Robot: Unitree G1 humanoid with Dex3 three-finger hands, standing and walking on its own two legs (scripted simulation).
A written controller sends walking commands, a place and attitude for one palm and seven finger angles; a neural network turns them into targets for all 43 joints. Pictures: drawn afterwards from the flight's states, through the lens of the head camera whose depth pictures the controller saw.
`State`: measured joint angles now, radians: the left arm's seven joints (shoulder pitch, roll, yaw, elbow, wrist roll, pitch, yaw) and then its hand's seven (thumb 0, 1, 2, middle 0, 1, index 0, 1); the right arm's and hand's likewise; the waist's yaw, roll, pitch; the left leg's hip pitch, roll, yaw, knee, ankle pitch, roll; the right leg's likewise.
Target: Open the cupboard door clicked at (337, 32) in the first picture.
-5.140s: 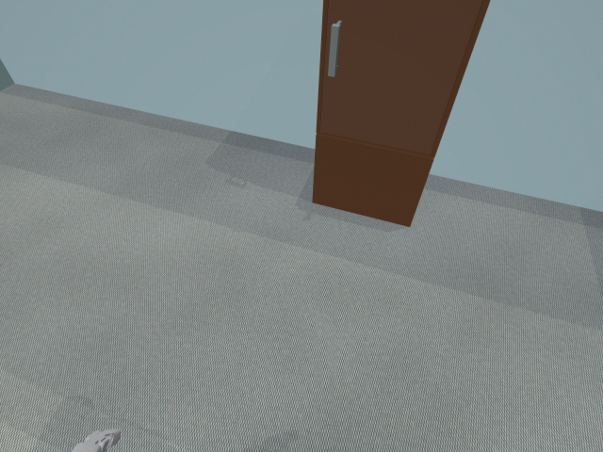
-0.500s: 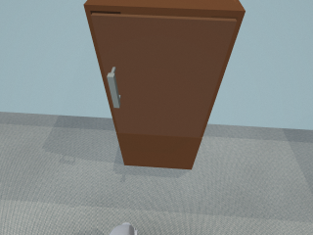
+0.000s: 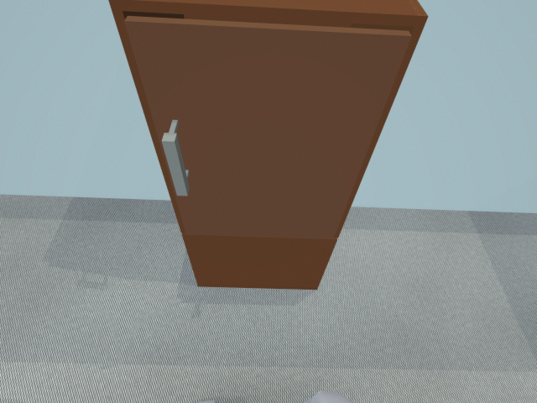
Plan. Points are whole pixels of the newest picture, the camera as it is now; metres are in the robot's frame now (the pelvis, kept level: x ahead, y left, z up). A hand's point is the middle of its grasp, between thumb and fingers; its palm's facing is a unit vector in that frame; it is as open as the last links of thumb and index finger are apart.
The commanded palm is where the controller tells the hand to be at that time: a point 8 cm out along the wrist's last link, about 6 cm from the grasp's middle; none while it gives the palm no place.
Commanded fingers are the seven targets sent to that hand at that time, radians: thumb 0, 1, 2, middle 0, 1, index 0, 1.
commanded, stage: come to a stop and stand still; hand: left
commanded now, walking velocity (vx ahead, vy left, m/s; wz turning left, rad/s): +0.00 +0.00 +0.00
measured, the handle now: (178, 159) +0.55 +0.22 -0.01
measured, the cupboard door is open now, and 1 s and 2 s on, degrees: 0 0 0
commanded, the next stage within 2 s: look again from close up in 0.94 s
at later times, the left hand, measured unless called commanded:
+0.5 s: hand out of the picture -0.02 +0.11 -0.17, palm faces +0.06 -0.97 -0.22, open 7.3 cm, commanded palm none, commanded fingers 0.00 0.90 0.90 -0.20 -0.30 -0.20 -0.30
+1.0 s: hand out of the picture -0.09 +0.08 -0.18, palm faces +0.10 -0.99 -0.14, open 7.4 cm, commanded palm none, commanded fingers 0.00 0.90 0.90 -0.20 -0.30 -0.20 -0.30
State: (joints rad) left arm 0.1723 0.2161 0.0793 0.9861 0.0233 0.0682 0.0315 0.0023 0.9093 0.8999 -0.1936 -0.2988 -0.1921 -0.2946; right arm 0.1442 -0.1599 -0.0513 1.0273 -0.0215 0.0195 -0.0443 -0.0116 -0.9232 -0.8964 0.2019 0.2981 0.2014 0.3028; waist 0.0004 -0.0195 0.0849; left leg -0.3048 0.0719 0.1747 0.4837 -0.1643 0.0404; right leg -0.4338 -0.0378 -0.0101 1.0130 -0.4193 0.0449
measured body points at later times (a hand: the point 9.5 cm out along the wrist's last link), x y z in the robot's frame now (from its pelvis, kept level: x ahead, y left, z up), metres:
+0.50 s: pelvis -0.06 -0.07 -0.01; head -0.07 -0.08 +0.44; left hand -0.02 +0.17 -0.16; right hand -0.03 -0.29 -0.17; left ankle +0.02 +0.03 -0.73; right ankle -0.02 -0.16 -0.74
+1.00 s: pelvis -0.07 -0.08 +0.00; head -0.09 -0.07 +0.45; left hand -0.10 +0.13 -0.16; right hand -0.11 -0.28 -0.16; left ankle -0.05 +0.03 -0.74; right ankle -0.02 -0.16 -0.74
